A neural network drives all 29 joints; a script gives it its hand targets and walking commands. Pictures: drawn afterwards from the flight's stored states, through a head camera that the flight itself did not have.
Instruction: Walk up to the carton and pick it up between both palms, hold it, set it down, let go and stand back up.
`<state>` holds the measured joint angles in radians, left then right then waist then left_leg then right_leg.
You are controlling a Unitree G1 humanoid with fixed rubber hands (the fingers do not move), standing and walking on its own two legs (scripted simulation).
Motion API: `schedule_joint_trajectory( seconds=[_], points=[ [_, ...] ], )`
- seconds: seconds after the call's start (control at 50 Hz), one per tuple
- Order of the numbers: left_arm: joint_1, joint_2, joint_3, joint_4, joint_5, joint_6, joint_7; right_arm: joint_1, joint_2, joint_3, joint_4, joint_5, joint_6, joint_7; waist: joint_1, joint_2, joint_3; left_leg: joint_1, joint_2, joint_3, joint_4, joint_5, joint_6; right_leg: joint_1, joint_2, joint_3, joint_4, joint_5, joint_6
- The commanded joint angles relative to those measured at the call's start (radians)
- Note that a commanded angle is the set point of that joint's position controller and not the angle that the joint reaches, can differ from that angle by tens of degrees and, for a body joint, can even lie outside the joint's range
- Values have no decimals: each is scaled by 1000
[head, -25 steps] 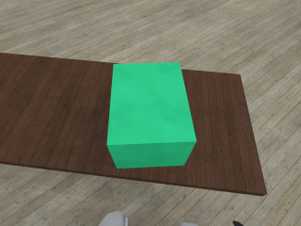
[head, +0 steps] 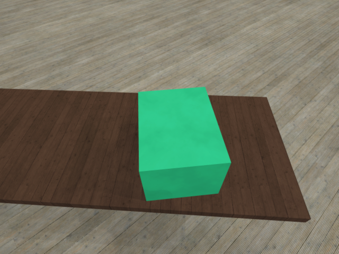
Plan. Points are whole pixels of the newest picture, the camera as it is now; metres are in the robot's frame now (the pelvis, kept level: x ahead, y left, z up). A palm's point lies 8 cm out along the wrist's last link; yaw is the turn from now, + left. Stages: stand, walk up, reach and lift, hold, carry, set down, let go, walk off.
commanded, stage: walk up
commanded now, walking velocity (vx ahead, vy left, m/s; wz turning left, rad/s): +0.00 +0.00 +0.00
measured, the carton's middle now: (177, 141) +0.45 -0.04 -0.06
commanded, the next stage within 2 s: stand in 0.82 s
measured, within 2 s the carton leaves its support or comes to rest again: neither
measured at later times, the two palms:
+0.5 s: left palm out of the picture -0.04 +0.13 -0.13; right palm out of the picture -0.04 -0.34 -0.16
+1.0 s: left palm out of the picture -0.07 +0.10 -0.15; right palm out of the picture -0.06 -0.32 -0.15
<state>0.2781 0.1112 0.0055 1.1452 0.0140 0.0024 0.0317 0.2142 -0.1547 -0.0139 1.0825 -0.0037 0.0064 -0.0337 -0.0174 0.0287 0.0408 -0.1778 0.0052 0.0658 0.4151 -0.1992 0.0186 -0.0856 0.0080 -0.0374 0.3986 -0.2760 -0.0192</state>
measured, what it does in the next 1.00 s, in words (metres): steps to the right: right foot, then left foot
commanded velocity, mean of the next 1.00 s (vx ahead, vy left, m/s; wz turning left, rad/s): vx -0.03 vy -0.03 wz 0.00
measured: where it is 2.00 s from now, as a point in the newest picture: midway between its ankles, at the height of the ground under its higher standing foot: outside the picture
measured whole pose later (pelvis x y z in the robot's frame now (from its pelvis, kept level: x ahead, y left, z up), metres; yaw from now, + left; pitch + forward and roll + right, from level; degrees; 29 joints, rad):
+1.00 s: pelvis -0.05 -0.11 +0.00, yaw +0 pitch -2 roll +0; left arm 0.30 0.12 0.00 1.14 0.01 -0.01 0.03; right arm 0.27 -0.12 0.00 1.15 -0.01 -0.01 -0.04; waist 0.00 0.00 0.05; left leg -0.10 0.01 0.02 0.39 -0.24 0.00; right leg -0.11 0.03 -0.02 0.38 -0.23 -0.03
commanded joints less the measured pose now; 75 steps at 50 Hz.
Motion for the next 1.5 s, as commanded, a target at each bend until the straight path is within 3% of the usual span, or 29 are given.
schedule_joint_trajectory(
  seconds=[0.0,0.04,0.06,0.1,0.12,0.18,0.2,0.22,0.24,0.28,0.32,0.34,0.36,0.38,0.4,0.42,0.46,0.6,0.66,0.68,1.14,1.16,1.18,1.22,1.26,1.3,1.38,1.4,1.48],
  points=[
    [58,94,10,-11,-12,-27,7,72,-62,-9,11,-10,-16,6,3,-88,45,79,103,-110,-85,131,20,-105,-110,118,-151,133,-21],
    [67,87,10,-5,-8,-25,6,79,-57,-5,25,-7,-18,6,4,-53,58,48,98,-107,-99,102,13,-88,-109,115,-151,104,-26],
    [24,304,90,-19,-19,15,13,53,-220,-58,-53,-27,-19,-22,-58,-193,179,21,251,-173,31,517,38,-226,-79,23,84,294,23],
    [45,205,87,-65,-7,51,4,231,-286,-77,-7,-25,-4,-50,-92,130,-11,147,530,-439,-16,994,256,-357,14,-42,510,-311,50],
    [30,188,90,-92,9,68,-1,281,-276,-80,5,-22,0,-59,-88,142,-67,84,597,-476,-55,909,316,-353,-6,34,739,-390,51],
    [-64,132,90,-150,26,76,-29,113,-241,-94,-51,-35,12,-67,-37,117,-52,-137,398,-259,-92,344,196,-340,-20,183,937,-229,48],
    [-23,123,84,-158,35,64,-45,58,-206,-84,-60,-47,16,-57,13,153,-99,-188,321,-231,-167,-182,115,-301,-53,148,839,-112,45],
    [6,137,88,-164,41,63,-54,-30,-207,-87,-94,-43,22,-50,36,223,-69,-249,286,-200,-208,-250,76,-274,-18,78,828,-90,67],
    [108,75,62,-142,14,46,-65,-106,-132,-54,-79,-12,22,-38,125,359,-86,-271,108,-66,-204,-309,48,-153,-11,47,501,-151,42],
    [65,96,62,-146,-3,31,-48,-78,-137,-57,-72,-22,24,-31,77,329,-63,-136,111,-72,-144,-202,84,-154,-3,-3,202,-199,50],
    [205,110,64,-62,-1,26,-3,4,-178,-70,-43,-35,32,-16,93,130,-58,-135,140,-92,54,-74,95,8,25,-70,-64,10,57],
    [194,137,56,-57,9,14,6,125,-151,-70,-12,-48,34,-3,41,-84,-18,-245,93,-43,186,-141,51,40,-36,44,-121,30,73],
    [141,228,58,-114,3,11,6,206,-52,-43,-28,-43,42,1,-6,-367,1,-397,11,13,321,-413,-16,-33,-310,404,-219,-162,40],
    [64,323,69,-146,16,15,6,139,-106,-58,-68,-32,57,-6,28,-493,86,-239,33,-103,366,-381,-12,-461,-407,547,-355,-523,-97],
    [-41,263,59,-171,32,10,-4,52,-158,-61,-97,-9,64,5,11,-414,213,-133,33,-112,475,-281,-14,-638,-342,558,-441,-565,-99],
    [-81,166,23,-182,19,-7,-8,46,-135,-58,-70,3,61,19,-22,-241,225,-144,33,-114,459,-205,-9,-508,-244,377,-365,-361,-57],
    [-144,198,30,-199,7,-25,3,186,-82,-48,-5,-11,54,28,-87,-242,140,-216,20,-80,444,-146,-7,-281,-174,187,-234,23,-48],
    [76,120,6,-94,7,-32,10,93,-77,-23,-14,11,8,-11,1,-185,19,-39,21,-63,-67,-60,-10,-33,-206,223,-63,444,-122],
    [131,107,12,-91,-14,-37,4,159,-136,-27,20,-6,-15,-18,41,-43,-78,238,144,-164,-56,362,4,-140,-135,168,-31,344,-56],
    [128,56,2,-80,-25,-35,4,100,-104,-17,35,4,-13,-10,55,95,-15,121,119,-140,-40,306,22,-117,-93,128,-104,227,-47],
    [96,83,7,5,-7,-19,9,142,-33,4,81,-6,-19,-11,19,-28,69,30,94,-118,-97,96,8,-81,-90,123,-91,196,-29],
    [-959,342,48,-364,-85,163,-37,-884,-118,-155,-306,-88,1,44,-76,-115,-133,-402,77,-28,142,-104,-9,-207,-63,39,184,-86,-8],
    [-778,351,25,-322,-111,275,-8,-681,-105,-178,-247,-113,96,65,-87,-126,11,-517,44,-1,188,-291,-7,-230,-83,65,264,-270,-23],
    [-639,270,-2,-432,-173,484,10,-517,-73,-119,-425,-25,279,84,25,-132,-242,-456,34,31,236,-213,-52,-71,-99,164,231,-160,14],
    [-578,246,56,-574,-116,626,0,-380,-42,-2,-462,88,368,84,44,-65,-390,-415,38,34,273,-82,-61,-119,-120,138,295,244,41],
    [-419,214,100,-584,-13,720,-45,-207,-104,110,-351,208,398,76,10,46,-461,-207,12,11,392,353,-120,-201,-70,35,413,677,34],
    [-104,102,178,-762,109,883,-163,-107,-206,166,-369,376,433,-1,-13,44,-367,84,38,3,273,395,-142,-162,-3,-18,209,601,-16],
    [-66,75,165,-855,117,913,-169,-82,-199,148,-397,369,421,-20,-14,50,-233,42,39,-25,171,165,-135,-140,15,-2,147,328,-36],
    [-95,163,115,-972,116,860,-156,-173,-166,92,-585,246,364,-40,-12,-16,65,41,4,-6,141,-5,-80,-384,41,-62,46,49,-16]
  ],
)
